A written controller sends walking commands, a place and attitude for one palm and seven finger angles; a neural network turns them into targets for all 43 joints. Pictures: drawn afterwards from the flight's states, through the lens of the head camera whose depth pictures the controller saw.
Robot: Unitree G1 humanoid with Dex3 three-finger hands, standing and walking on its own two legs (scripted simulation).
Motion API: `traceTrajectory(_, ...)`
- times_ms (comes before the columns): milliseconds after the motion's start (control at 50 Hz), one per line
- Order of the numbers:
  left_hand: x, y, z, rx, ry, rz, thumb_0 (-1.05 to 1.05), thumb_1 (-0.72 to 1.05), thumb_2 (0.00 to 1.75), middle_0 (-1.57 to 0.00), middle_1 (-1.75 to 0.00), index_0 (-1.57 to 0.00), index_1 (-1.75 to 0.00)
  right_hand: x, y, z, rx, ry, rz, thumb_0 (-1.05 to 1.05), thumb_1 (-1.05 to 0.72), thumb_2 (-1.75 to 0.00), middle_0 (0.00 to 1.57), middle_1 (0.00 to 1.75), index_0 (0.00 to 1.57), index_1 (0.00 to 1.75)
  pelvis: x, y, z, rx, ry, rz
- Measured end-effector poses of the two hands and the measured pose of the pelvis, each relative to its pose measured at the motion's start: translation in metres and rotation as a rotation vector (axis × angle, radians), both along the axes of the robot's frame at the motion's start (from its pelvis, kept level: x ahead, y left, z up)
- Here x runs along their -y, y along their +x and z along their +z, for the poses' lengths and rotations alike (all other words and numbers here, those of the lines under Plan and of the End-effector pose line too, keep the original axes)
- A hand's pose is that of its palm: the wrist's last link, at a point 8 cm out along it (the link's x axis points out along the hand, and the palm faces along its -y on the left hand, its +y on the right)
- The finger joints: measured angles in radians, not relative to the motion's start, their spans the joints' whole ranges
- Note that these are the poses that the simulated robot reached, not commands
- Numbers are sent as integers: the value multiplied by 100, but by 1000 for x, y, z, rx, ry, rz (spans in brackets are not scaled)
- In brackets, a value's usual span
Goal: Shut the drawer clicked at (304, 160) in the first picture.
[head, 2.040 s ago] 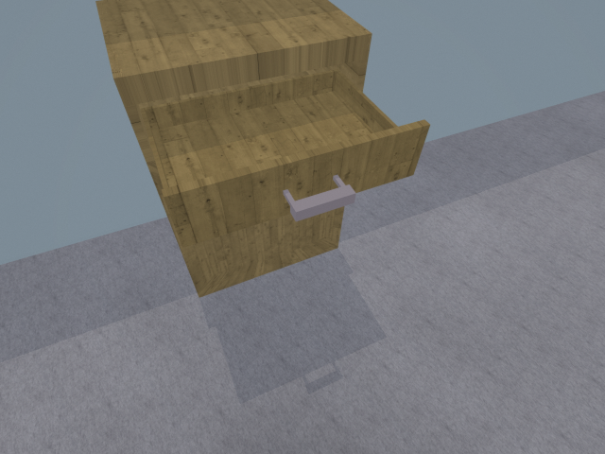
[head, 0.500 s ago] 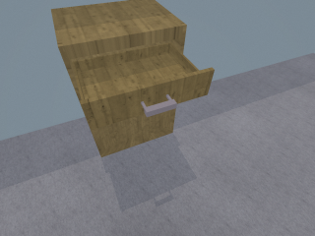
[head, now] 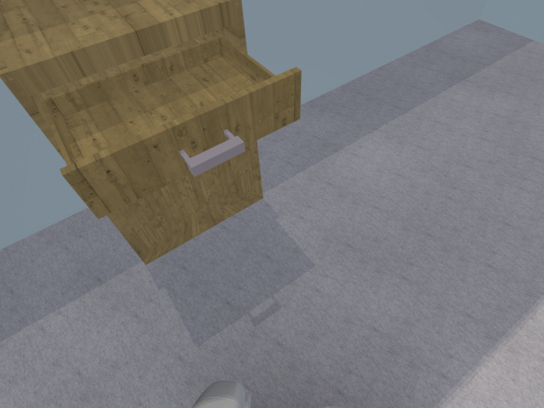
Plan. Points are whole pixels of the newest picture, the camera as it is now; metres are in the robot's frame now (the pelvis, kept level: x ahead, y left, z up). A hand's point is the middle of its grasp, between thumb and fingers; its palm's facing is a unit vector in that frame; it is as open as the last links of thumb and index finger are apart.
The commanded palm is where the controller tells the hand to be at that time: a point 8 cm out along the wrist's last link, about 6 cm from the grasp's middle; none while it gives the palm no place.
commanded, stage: walk to a spot facing it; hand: left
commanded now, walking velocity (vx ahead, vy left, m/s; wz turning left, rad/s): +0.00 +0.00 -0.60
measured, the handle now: (211, 149) +0.60 +0.20 -0.02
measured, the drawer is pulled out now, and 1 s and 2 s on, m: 0.30 0.30 0.30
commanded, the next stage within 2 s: none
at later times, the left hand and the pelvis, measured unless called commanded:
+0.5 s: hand out of the picture +0.09 +0.26 -0.15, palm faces -0.20 -0.95 -0.23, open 7.3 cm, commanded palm none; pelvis -0.04 +0.07 +0.01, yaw -17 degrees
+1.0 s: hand out of the picture +0.13 +0.12 -0.14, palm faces -0.58 -0.79 -0.22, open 7.3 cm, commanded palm none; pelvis -0.06 +0.02 +0.01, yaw -37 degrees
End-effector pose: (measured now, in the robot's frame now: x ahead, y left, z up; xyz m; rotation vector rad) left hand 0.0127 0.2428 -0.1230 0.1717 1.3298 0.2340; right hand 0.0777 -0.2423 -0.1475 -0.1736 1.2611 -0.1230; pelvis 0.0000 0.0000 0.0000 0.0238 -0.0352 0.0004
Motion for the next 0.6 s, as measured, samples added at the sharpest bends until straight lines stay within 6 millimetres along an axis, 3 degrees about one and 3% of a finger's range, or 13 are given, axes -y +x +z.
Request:
traceTrajectory(160, 1, 9, 8, 8, -23, -79, 1, 91, 89, -20, -30, -21, -30, 12, -15, 25, 61, -42, -89, 1, -90, -90, 20, 30, 20, 30, -4, -11, 13, -28, 10, -96)
traceTrajectory(340, -40, 41, 0, 65, -21, -203, 0, 91, 89, -20, -30, -21, -30, -5, -36, 47, 166, -109, -171, 1, -90, -90, 20, 30, 20, 30, -37, -31, 10, -48, -9, -208)
traceTrajectory(400, -57, 57, -8, 89, -30, -243, 1, 91, 89, -20, -30, -21, -30, -20, -58, 51, 182, -139, -199, 1, -90, -90, 20, 30, 20, 30, -53, -38, 6, -46, -17, -239)
traceTrajectory(480, -69, 78, -2, 121, -39, -303, 1, 91, 89, -20, -30, -20, -30, -41, -100, 58, 125, -146, -235, 1, -90, -90, 20, 30, 20, 30, -65, -44, 13, -29, -28, -285)
traceTrajectory(600, -68, 94, 3, 113, -49, -393, 1, 91, 89, -20, -30, -20, -30, -67, -155, 55, 56, -123, -336, 1, -90, -90, 20, 30, 20, 30, -75, -49, 18, -22, -43, -371)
